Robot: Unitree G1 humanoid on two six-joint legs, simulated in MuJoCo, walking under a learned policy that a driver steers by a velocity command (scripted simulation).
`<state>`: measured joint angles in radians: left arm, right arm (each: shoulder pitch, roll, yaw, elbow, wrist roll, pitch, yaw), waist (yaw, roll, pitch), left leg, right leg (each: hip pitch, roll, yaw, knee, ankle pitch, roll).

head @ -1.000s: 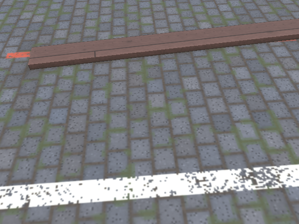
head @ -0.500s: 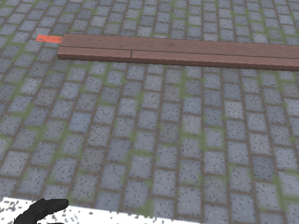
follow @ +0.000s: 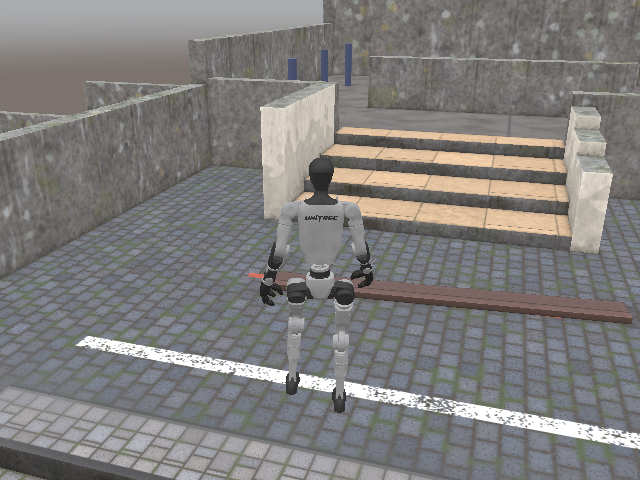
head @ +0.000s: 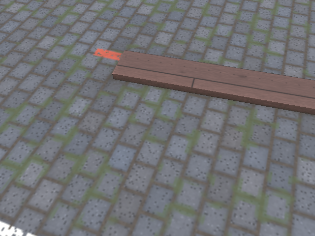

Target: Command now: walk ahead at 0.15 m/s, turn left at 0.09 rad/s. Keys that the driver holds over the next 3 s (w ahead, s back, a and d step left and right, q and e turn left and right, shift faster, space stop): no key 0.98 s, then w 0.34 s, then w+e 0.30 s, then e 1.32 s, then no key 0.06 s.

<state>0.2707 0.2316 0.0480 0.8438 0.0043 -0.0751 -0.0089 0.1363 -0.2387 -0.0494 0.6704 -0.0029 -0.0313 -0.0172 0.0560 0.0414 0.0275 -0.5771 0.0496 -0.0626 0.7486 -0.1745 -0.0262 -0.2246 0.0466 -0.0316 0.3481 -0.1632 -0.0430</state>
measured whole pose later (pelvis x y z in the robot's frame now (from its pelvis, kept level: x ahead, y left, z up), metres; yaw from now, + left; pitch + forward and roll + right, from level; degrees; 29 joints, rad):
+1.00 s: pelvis +0.05 +0.03 -0.01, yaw +0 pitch -1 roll +0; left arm 0.30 0.18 0.03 1.06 0.01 -0.01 0.04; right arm 0.15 -0.19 -0.06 0.95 0.00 0.01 -0.04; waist 0.01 0.00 0.03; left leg -0.32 -0.02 -0.02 0.54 -0.19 0.02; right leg -0.15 -0.02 -0.01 0.53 -0.36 0.02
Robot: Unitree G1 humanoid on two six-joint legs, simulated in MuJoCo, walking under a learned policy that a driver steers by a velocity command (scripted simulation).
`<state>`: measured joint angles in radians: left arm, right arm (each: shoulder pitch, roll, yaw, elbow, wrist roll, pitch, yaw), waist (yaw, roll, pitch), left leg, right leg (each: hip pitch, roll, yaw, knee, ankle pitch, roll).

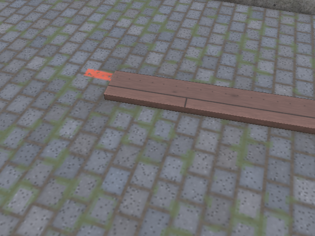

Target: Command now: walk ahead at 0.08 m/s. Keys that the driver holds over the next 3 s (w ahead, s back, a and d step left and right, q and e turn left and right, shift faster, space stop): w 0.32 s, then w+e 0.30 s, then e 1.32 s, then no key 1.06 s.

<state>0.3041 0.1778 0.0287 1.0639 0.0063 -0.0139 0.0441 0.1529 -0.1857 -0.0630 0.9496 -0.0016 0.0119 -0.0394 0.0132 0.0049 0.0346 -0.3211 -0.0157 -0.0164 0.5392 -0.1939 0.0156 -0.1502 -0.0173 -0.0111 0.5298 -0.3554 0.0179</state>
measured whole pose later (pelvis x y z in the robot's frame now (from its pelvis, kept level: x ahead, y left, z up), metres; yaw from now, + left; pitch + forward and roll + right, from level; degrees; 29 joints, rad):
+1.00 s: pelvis +0.34 -0.06 +0.00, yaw -20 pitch +3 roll +1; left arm 0.18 0.28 0.07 0.77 0.00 -0.03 -0.01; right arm 0.08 -0.30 -0.05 0.80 -0.02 -0.05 -0.06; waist 0.02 0.02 0.06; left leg -0.66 0.06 -0.10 1.09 -0.34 -0.06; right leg -0.38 0.13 0.05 0.42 -0.08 -0.11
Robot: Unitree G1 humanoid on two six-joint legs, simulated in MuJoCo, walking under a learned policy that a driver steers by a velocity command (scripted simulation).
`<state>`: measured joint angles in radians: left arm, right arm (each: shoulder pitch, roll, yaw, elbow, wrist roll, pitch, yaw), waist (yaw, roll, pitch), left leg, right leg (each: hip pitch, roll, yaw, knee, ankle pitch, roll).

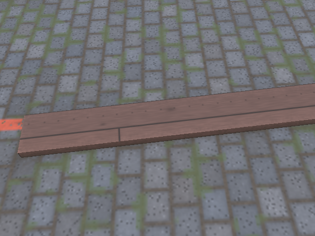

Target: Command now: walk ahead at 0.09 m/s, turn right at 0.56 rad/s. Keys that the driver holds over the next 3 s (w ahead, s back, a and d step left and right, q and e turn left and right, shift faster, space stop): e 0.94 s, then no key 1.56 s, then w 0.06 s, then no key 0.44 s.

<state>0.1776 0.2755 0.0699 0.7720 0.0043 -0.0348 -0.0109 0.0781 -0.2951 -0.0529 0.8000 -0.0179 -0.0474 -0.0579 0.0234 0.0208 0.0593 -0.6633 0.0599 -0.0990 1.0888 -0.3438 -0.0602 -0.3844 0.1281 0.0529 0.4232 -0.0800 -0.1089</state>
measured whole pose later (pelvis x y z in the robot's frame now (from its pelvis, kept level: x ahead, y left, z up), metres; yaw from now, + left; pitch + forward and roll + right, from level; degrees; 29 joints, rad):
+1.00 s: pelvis +0.06 +0.00 +0.01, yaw -35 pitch +3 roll +2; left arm 0.20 0.30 0.06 0.59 0.00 0.03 0.03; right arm 0.12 -0.31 -0.09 0.72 0.00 0.01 -0.03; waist 0.00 0.03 0.03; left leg -0.53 0.00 -0.06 0.95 -0.34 -0.08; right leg -0.31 0.06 0.13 0.46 -0.20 -0.05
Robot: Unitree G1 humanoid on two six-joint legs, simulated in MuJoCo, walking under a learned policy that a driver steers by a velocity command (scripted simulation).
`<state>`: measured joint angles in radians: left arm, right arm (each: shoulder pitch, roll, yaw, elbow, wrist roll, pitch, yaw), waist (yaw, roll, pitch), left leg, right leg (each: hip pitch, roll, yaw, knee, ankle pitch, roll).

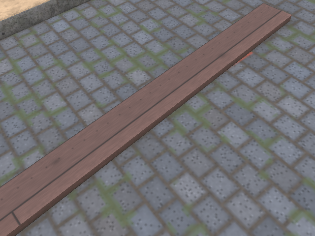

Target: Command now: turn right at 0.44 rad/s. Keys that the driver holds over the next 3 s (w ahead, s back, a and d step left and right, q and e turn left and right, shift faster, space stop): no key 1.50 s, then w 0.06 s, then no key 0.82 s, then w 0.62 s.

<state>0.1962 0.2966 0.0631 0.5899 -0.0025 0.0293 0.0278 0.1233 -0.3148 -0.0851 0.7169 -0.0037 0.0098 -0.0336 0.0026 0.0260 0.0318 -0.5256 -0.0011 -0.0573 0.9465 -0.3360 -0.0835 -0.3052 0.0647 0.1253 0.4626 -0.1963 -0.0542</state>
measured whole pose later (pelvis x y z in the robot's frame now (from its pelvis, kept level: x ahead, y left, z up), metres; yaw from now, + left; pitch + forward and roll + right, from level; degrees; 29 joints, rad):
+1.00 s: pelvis +0.02 +0.04 -0.01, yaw -4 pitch -1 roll +0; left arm 0.21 0.20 0.05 0.71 0.01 0.02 0.03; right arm 0.23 -0.22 -0.03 0.70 -0.01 -0.03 0.00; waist 0.00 0.00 0.03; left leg -0.22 -0.02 0.00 0.56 -0.32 0.02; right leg -0.25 0.03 0.13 0.55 -0.29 0.02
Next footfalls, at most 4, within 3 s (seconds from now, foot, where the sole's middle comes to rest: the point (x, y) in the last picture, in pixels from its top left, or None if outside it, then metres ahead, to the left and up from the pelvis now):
0.18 left None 0.05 0.14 -0.78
2.68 right None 0.09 -0.10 -0.78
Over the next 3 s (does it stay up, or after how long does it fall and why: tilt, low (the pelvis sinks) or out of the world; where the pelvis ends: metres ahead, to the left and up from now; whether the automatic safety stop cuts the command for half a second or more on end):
stays up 0.17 -0.02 0.00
